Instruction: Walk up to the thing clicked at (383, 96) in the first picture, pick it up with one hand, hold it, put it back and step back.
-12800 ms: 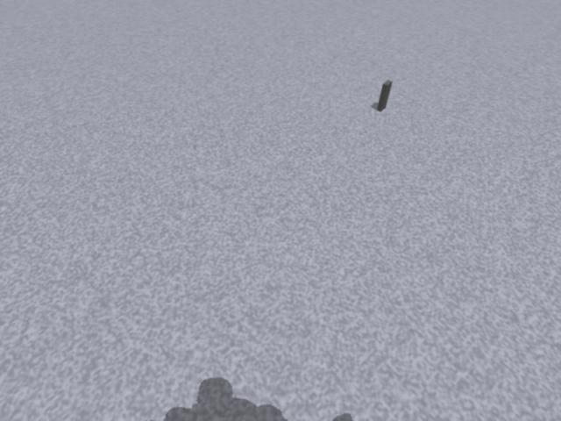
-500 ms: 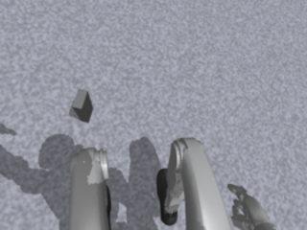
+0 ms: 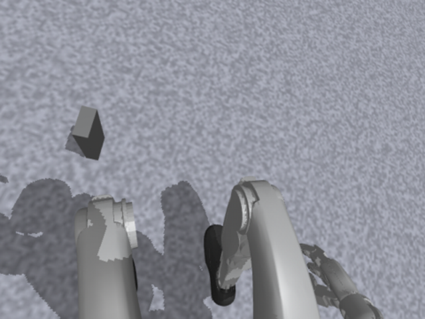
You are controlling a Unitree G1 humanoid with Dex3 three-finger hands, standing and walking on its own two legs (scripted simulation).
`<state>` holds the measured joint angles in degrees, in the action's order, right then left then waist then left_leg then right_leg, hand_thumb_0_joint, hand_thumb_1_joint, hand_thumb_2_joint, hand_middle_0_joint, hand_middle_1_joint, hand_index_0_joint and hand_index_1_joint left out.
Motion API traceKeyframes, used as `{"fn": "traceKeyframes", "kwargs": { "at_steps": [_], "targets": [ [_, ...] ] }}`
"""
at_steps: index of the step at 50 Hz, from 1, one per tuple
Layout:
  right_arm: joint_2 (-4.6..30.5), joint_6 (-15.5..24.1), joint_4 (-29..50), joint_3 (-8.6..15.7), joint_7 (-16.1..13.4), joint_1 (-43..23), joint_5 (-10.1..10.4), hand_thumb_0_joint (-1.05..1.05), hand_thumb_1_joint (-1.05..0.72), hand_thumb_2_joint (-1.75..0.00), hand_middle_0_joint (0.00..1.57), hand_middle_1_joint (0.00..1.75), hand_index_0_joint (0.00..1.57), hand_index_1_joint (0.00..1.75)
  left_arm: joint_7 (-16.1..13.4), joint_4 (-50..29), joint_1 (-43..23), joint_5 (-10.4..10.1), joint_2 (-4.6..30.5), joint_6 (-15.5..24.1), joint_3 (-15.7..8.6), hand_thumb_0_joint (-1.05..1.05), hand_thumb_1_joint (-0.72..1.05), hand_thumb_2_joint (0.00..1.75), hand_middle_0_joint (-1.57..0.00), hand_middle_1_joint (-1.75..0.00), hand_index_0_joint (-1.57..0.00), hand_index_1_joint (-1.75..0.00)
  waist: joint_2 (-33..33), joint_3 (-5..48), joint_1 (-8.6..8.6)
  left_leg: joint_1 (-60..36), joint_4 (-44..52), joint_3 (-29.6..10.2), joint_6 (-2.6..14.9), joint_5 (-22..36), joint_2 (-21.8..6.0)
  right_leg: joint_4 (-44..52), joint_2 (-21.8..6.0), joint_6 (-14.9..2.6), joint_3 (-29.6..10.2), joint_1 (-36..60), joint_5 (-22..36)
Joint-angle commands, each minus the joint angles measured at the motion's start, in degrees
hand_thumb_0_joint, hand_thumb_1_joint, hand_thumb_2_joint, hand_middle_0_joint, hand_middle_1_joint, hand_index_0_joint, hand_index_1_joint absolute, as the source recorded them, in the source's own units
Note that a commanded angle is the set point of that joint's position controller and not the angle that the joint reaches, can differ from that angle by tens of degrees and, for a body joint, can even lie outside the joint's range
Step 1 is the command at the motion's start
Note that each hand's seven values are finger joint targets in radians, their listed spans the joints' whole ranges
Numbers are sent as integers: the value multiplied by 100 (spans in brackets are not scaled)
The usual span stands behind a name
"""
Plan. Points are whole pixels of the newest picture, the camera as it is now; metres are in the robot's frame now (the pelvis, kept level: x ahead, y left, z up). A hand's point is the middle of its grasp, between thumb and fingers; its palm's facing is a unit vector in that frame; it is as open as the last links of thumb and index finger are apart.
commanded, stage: approach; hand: left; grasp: from the side
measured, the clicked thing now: (90, 136) +0.49 +0.20 -0.26
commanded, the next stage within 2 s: close in in 0.14 s
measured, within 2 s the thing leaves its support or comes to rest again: neither
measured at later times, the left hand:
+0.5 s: hand (58, 141) +0.45 +0.25 -0.19, palm faces +0.06 -1.00 +0.04, open 17.5 cm
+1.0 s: hand (83, 144) +0.46 +0.21 -0.22, palm faces +0.02 -1.00 -0.01, open 17.6 cm
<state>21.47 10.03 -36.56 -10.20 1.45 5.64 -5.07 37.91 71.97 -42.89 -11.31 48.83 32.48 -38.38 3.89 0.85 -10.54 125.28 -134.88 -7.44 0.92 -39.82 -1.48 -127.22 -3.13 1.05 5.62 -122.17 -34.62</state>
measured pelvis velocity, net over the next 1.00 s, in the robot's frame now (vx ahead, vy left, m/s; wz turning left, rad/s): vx -0.01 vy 0.01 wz -0.12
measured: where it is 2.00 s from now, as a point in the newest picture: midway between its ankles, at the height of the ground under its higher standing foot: (175, 293)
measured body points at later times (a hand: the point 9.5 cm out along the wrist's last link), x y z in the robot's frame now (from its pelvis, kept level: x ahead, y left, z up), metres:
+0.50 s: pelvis -0.01 +0.01 -0.06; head +0.23 +0.13 +0.30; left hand +0.44 +0.30 -0.19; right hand +0.12 -0.26 -0.11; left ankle +0.08 +0.12 -0.32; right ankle +0.12 -0.13 -0.32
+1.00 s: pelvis -0.01 +0.01 -0.06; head +0.23 +0.15 +0.28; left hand +0.45 +0.26 -0.21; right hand +0.09 -0.26 -0.10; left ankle +0.08 +0.12 -0.32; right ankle +0.12 -0.13 -0.32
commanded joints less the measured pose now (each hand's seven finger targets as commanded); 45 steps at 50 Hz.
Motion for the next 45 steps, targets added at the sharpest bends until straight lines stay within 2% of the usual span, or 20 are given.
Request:
{"fn": "traceKeyframes", "kwargs": {
  "at_steps": [1, 2, 4, 5, 6, 7, 8, 10, 11, 15, 17, 18, 19, 24, 27, 29, 30, 36, 42, 45],
  "targets": [
    [1504, 58, 198, 366, -36, 597, -121, 0, -89, -90, 20, 30, 20, 30, -226, -974, -1247, 30, 1670, 813, -165, 0, -47, 12, -5, -13, -4, -14, -1843, 3262, -24, -2491, 1453, 143, -35, 594, 7, 820, 264, -293, 305, 1528, 335],
    [1529, 20, 188, 332, -13, 572, -177, 0, -89, -90, 20, 30, 20, 30, -304, -938, -1120, 97, 1790, 919, -261, 0, -48, 12, -6, -13, -4, -14, -1874, 3318, 0, -2512, 1372, 150, -51, 748, 1, 762, 277, -289, 329, 1618, 445],
    [1563, -70, 224, 238, 32, 470, -277, 0, -90, -90, 20, 30, 20, 30, -444, -1108, -1126, 191, 1830, 1165, -237, 0, -48, 13, -5, -14, -4, -15, -2164, 3431, -29, -2712, 1313, 106, -101, 905, -30, 591, 284, -303, 376, 1658, 544],
    [1576, -120, 202, 192, 54, 394, -324, 0, -90, -90, 20, 30, 20, 30, -481, -1157, -1090, 211, 1666, 1277, -114, 0, -49, 14, -5, -14, -4, -15, -2292, 3438, -59, -2868, 1312, 42, -141, 1044, -48, 501, 275, -317, 410, 1576, 643],
    [1634, -160, 161, 178, 62, 354, -382, 0, -90, -90, 20, 30, 20, 30, -521, -1305, -1227, 211, 1677, 1406, -136, 0, -50, 14, -5, -15, -4, -16, -2480, 3507, -103, -3063, 1260, 9, -178, 1204, -67, 441, 277, -314, 452, 1530, 775],
    [1657, -194, 189, 134, 86, 274, -427, 0, -90, -90, 20, 30, 20, 30, -546, -1162, -933, 212, 1456, 1483, -17, 0, -49, 14, -5, -15, -4, -16, -2549, 3448, -127, -3170, 1262, -71, -208, 1260, -86, 356, 287, -323, 494, 1449, 763],
    [1689, -224, 126, 109, 93, 288, -488, 0, -91, -90, 20, 30, 20, 30, -582, -1418, -1182, 204, 1503, 1610, -34, 0, -50, 14, -5, -15, -4, -16, -2652, 3521, -207, -3285, 1167, -84, -229, 1435, -102, 336, 300, -313, 529, 1473, 905],
    [1718, -282, 97, 11, 130, 172, -569, 0, -91, -90, 20, 30, 20, 30, -663, -1072, -929, 212, 1186, 1747, 153, 0, -51, 15, -5, -16, -4, -17, -2632, 3296, -340, -3178, 1079, -139, -248, 1423, -98, 255, 304, -302, 617, 1468, 916],
    [1733, -305, 125, -32, 150, 51, -597, 0, -92, -90, 20, 30, 20, 30, -689, -948, -923, 239, 997, 1809, 392, 0, -52, 15, -5, -16, -3, -16, -2577, 3190, -421, -3090, 1047, -173, -241, 1252, -108, 231, 314, -299, 641, 1399, 819],
    [1803, -392, 94, -214, 199, -71, -732, 0, -93, -91, 20, 30, 20, 30, -974, -855, -1189, 239, 1109, 2127, 377, 0, -61, 6, -6, -12, -6, -12, -2385, 2912, -569, -2678, 756, -172, -189, 1054, -91, 214, 345, -247, 730, 1578, 867],
    [1839, -438, 134, -309, 252, -125, -814, 0, -94, -91, 20, 30, 20, 30, -1156, -672, -1011, 198, 1051, 2256, 290, 0, -61, 6, -6, -13, -6, -13, -2214, 2979, -601, -2694, 627, -209, -198, 1269, -93, 185, 382, -218, 789, 1834, 1078],
    [1875, -464, 156, -337, 273, -233, -856, 0, -94, -91, 20, 30, 20, 30, -1234, -616, -1008, 220, 967, 2323, 362, 0, -61, 6, -6, -13, -6, -13, -2313, 2896, -590, -2737, 628, -232, -225, 1372, -98, 128, 373, -224, 812, 1783, 1145],
    [1913, -489, 151, -378, 294, -191, -897, 0, -94, -91, 20, 30, 20, 30, -1331, -449, -989, 214, 926, 2381, 357, 0, -61, 6, -6, -13, -6, -13, -2305, 2874, -681, -2709, 591, -268, -227, 1387, -94, 107, 389, -215, 858, 1879, 1184],
    [1887, -594, 216, -521, 415, -367, -1039, 0, -93, -91, 20, 30, 20, 30, -1855, 17, -818, 384, 542, 2531, 574, 0, -61, 8, -6, -14, -6, -13, -2052, 2349, -753, -2238, 546, -308, -196, 939, -88, 172, 447, -174, 954, 1878, 977],
    [1906, -669, 275, -568, 467, -474, -1069, 0, -93, -90, 20, 30, 20, 30, -2120, 132, -864, 573, 476, 2620, 791, 0, -61, 9, -6, -14, -7, -13, -1953, 1945, -849, -1927, 622, -377, -178, 529, -87, 184, 463, -162, 1040, 1726, 703],
    [1924, -705, 315, -601, 497, -577, -1107, 0, -93, -90, 20, 30, 20, 30, -2263, 54, -958, 632, 560, 2701, 855, 0, -61, 9, -6, -14, -6, -13, -1921, 1930, -853, -1841, 589, -403, -160, 280, -95, 182, 496, -157, 1052, 1688, 551],
    [1965, -712, 331, -615, 499, -616, -1101, 0, -92, -90, 20, 30, 20, 30, -2294, 56, -1078, 634, 547, 2753, 923, 0, -61, 9, -5, -14, -6, -13, -1931, 1837, -965, -1819, 622, -456, -160, 138, -94, 181, 486, -145, 1093, 1608, 463],
    [2033, -778, 382, -760, 527, -770, -1196, 0, -93, -90, 20, 30, 20, 30, -2567, 197, -1238, 638, 646, 2990, 1028, 0, -61, 9, -5, -13, -6, -12, -1901, 1695, -1099, -1832, 611, -600, -165, 24, -122, 143, 516, -126, 1141, 1615, 451],
    [2023, -806, 390, -893, 547, -824, -1324, 0, -93, -91, 20, 30, 20, 30, -2744, 351, -1263, 568, 392, 3177, 1300, 0, -61, 11, -5, -12, -5, -12, -1898, 1694, -1192, -1856, 454, -590, -160, 161, -98, 169, 557, -108, 1133, 1770, 668],
    [2041, -834, 364, -932, 551, -820, -1358, 0, -92, -91, 20, 30, 20, 30, -2787, 566, -1129, 679, 325, 3212, 1485, 0, -59, 13, -4, -12, -4, -12, -2010, 1642, -1198, -1973, 494, -649, -210, 362, -105, 100, 545, -124, 1184, 1789, 828]
  ]
}}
